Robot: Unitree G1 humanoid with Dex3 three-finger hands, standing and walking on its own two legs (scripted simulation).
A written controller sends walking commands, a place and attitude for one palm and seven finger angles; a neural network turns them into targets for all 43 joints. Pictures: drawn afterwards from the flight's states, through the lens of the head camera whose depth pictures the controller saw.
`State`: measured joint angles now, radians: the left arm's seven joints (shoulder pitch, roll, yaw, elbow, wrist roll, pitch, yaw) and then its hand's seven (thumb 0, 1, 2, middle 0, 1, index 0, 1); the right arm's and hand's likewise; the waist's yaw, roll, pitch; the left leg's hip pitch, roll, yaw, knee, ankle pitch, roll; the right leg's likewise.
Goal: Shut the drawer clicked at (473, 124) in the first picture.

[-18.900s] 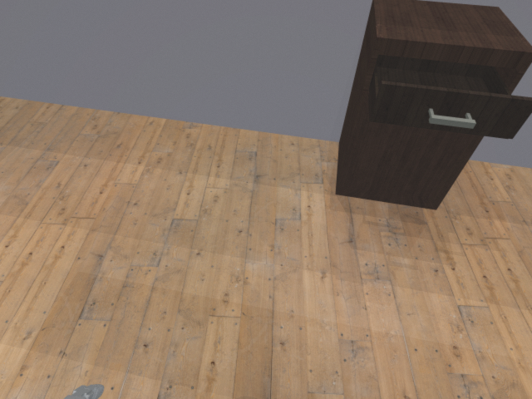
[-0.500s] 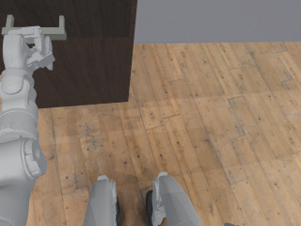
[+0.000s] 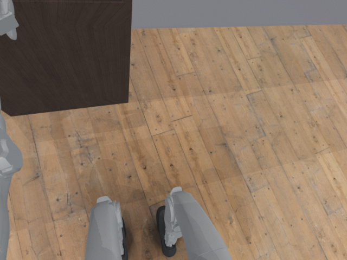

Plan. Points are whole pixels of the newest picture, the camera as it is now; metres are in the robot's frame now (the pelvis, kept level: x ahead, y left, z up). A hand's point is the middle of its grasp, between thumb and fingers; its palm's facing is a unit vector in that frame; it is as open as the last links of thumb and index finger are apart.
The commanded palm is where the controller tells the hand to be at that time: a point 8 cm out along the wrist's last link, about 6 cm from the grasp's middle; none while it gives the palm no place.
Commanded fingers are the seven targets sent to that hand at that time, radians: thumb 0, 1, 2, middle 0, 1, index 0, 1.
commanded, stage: push the drawer shut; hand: left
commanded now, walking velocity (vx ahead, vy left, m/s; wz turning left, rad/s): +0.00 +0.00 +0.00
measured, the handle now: out of the picture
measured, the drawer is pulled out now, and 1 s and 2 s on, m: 0.00 0.00 0.00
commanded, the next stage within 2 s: pull the fist back off the drawer in 0.20 s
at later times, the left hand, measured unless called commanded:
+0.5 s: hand (3, 11) +0.59 +0.24 +0.06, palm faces +0.10 -0.99 -0.05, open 3.2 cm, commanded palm +0.61 +0.22 +0.07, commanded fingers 0.00 0.90 0.90 -1.40 -1.60 -1.40 -1.60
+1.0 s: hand (16, 18) +0.57 +0.22 +0.06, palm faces +0.11 -0.99 -0.03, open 3.2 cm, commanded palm +0.55 +0.24 +0.07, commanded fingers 0.00 0.90 0.90 -1.40 -1.60 -1.40 -1.60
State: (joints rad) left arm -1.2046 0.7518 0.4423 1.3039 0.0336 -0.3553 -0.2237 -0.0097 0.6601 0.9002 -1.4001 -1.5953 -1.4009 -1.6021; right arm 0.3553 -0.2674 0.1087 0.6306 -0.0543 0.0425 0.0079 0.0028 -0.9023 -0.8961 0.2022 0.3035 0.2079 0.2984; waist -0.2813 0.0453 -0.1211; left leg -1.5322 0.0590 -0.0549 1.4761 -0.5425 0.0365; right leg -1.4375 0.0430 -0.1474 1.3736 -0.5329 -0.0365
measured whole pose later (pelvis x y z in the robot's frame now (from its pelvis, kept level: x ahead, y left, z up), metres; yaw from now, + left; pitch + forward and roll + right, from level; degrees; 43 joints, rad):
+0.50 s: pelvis -0.01 +0.00 +0.00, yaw +0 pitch +34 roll -9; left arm -1.31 0.79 0.35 1.31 0.05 -0.28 -0.19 0.01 0.57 0.93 -1.40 -1.60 -1.40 -1.60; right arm 0.36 -0.26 0.13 0.65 -0.06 -0.01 -0.01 0.00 -0.90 -0.90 0.20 0.30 0.21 0.30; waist -0.31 0.03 -0.11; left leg -1.58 0.05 -0.08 1.47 -0.50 0.03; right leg -1.47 0.03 -0.17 1.36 -0.50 -0.04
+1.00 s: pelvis +0.01 +0.00 +0.02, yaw +0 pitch +33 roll -6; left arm -1.02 0.63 0.46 1.14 -0.02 -0.35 -0.18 0.01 0.85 0.91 -1.40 -1.60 -1.40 -1.60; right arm 0.37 -0.25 0.09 0.62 -0.04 0.04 0.04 0.00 -0.90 -0.90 0.20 0.30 0.21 0.30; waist -0.24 0.05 -0.12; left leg -1.43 0.07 -0.02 1.40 -0.55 0.04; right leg -1.35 0.05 -0.11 1.30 -0.53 -0.03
